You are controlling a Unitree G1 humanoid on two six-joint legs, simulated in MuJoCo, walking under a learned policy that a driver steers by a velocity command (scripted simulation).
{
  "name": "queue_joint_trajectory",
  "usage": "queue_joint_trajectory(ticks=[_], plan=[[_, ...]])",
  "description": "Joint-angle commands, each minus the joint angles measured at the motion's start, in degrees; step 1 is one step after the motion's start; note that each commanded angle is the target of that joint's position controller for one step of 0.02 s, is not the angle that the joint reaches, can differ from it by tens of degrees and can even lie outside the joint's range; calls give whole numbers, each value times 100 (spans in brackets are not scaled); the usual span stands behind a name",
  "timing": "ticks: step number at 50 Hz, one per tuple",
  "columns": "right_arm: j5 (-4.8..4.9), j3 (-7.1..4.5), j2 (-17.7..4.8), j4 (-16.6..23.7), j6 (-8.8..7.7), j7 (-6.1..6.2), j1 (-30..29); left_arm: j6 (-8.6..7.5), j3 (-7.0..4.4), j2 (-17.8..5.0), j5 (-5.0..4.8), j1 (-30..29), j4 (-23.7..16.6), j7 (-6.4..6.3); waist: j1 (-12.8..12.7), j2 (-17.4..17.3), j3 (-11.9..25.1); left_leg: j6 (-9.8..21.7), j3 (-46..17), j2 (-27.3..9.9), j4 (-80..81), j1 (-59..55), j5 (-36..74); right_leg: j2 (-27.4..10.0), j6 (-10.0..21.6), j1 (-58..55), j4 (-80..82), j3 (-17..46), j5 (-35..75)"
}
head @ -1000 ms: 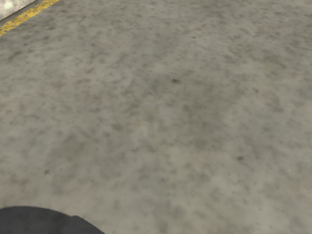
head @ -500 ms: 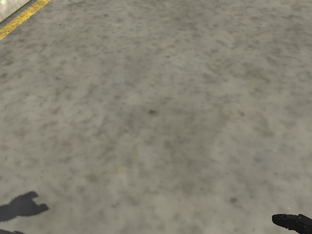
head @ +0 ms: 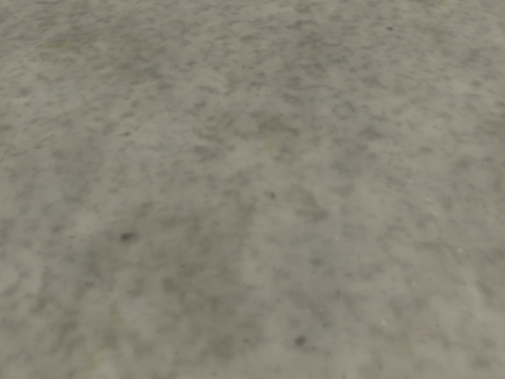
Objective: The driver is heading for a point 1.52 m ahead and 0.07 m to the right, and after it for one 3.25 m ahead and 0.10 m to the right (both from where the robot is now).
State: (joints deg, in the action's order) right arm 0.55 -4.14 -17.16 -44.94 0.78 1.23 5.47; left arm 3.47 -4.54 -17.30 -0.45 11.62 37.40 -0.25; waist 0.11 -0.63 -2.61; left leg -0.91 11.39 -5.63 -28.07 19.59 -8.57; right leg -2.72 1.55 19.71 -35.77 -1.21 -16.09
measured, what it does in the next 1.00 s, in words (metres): steps on the spot: left foot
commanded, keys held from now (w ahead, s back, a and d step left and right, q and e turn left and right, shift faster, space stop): e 0.18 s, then no key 0.82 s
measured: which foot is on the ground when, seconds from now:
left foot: down 0.00-0.00, up 0.02-0.44, down 0.46-1.00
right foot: down 0.00-1.00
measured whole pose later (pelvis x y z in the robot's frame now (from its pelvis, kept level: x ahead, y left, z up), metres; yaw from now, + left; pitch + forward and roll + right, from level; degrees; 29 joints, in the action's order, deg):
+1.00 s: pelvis +0.03 +0.01 +0.00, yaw -11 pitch -1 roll +0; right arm -0.6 -0.9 -13.8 -45.4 -1.0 -0.2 9.4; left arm 0.9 -2.6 -13.2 0.8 12.6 40.6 -1.4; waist 0.3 -0.1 -1.7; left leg 0.4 0.1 0.4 -31.2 12.2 -18.1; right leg 3.1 0.0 14.2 -31.7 7.0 -16.3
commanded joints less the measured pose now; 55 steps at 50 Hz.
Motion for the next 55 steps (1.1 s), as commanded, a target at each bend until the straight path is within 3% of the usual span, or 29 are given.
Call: queue_joint_trajectory(ticks=[1, 2, 3, 4, 5, 6, 8, 12, 18, 20, 22, 23, 24, 25, 26, 28, 30, 38, 55], plan=[[-185, -49, -225, 356, 1, -79, 140, -29, -431, -1457, 53, 796, -270, -139, 13, 1837, 534, -283, 102, 159, -2135, 1712, -2612, -1568, 1167, -1781, 1540, 2604, 2238], [-178, -140, -480, 612, -49, -15, -590, -153, -423, -1590, 235, 724, -418, -96, -371, 1603, 563, -249, -992, 531, -3185, 2144, -2942, -1891, 1827, -1049, 1879, 3244, 1973], [-67, -193, -614, 636, -52, 23, -703, -286, -374, -1419, 276, 492, -420, -63, -260, 1107, 516, -129, -1309, 435, -3603, 2197, -2432, -1596, 1635, -981, 1923, 2776, 1640], [-38, -226, -642, 536, -35, 63, -471, -366, -333, -1253, 181, 150, -452, -65, -45, 919, 486, -61, -1400, 368, -3612, 2221, -1874, -1324, 1293, -947, 1846, 2384, 1452], [-100, -257, -671, 383, -15, 115, -310, -382, -264, -1028, 83, -63, -499, -77, 23, 751, 589, -80, -1449, 313, -3636, 2147, -1547, -1143, 1065, -985, 1771, 2160, 1390], [-144, -271, -669, 348, -6, 135, -197, -375, -216, -935, 37, -198, -528, -105, 97, 811, 635, -133, -1426, 351, -3758, 1981, -1293, -1020, 1016, -886, 1724, 1998, 1655], [-99, -266, -596, 368, -32, 109, -118, -359, -151, -801, 61, -129, -564, -152, 122, 817, 821, -205, -1439, 463, -3859, 1773, -1020, -874, 1050, -949, 1655, 1897, 2027], [-55, -170, -425, 432, -54, 60, -250, -327, -138, -772, 50, 22, -560, -209, -39, 841, 867, -336, -1461, 464, -2754, 1688, -864, -816, 1064, -1412, 1507, 1894, 2099], [-3, -106, -445, 476, -87, -71, -214, -239, -105, -800, 119, -56, -533, -111, -206, 942, 764, -282, -1309, 465, -1523, 556, -1337, -871, 1232, -974, 1316, 2173, 2161], [0, -86, -420, 473, -119, -109, -117, -225, -60, -726, 89, -146, -500, -83, -151, 906, 743, -211, -1276, 479, -948, 233, -1254, -831, 1197, -966, 1176, 2278, 2362], [-54, -42, -315, 383, -181, -164, 188, -222, 5, -586, 18, -280, -457, -84, 116, 763, 749, -51, -1200, 493, 505, -599, 23, -571, 906, -745, 999, 2162, 2187], [-150, -55, -484, 381, -205, -164, 311, -257, 43, -465, 66, -121, -424, -95, 69, 540, 861, 96, -1503, 159, 676, -1164, 778, -354, 608, -495, 875, 2047, 1612], [-240, -139, -957, 438, -206, -134, 364, -310, 78, -330, 183, 154, -435, -82, -213, -405, 1002, 454, -2192, -638, 519, -1566, 2034, 200, 274, -116, 237, 1516, 600], [-231, -82, -787, 373, -193, -139, 78, -345, 71, -303, 180, 188, -439, -69, -408, -1139, 851, 1068, -2623, -978, 630, -1005, 1722, 480, 5, -130, 368, 985, -317], [-191, 20, -428, 492, -213, -147, -219, -348, 43, -478, 216, 57, -372, -79, -333, -995, 718, 1093, -2570, -860, 755, -734, 1110, 329, -124, -418, 489, 932, -183], [-157, 24, -471, 471, -255, -144, -113, -288, 16, -460, 190, -281, -375, -86, -130, -780, 626, 634, -2129, -354, 654, -670, 253, 339, -93, -591, 589, 930, 528], [-142, 33, -519, 451, -312, -131, -9, -243, 13, -413, 163, -261, -371, -60, -92, -531, 514, 429, -1883, -158, 564, -579, -87, 282, 2, -677, 689, 1041, 910], [-123, 122, -352, 456, -245, -99, 203, -320, 14, -282, 138, -114, -200, -55, 53, 127, 447, 333, -1554, 143, 219, -698, -190, 212, 51, -605, 825, 1192, 1160], [-105, 199, -259, 142, -279, -108, 347, -321, 23, -187, 122, 63, 37, -178, 17, 62, 354, 276, -1489, 264, 279, -570, -222, 196, -16, -872, 809, 1165, 1335]])
Velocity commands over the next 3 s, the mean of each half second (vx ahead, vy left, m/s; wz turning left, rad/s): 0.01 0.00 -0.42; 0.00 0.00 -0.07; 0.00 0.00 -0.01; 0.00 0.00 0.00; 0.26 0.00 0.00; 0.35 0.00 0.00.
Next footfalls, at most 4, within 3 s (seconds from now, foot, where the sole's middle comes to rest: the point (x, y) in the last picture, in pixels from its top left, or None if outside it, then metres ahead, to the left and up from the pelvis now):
0.46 left None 0.08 0.12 -0.77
2.38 right None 0.14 -0.15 -0.77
2.86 left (282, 350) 0.53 -0.01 -0.77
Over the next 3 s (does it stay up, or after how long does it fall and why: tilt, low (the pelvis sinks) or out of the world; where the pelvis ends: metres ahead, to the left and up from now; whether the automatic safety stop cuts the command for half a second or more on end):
stays up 0.38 -0.06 0.00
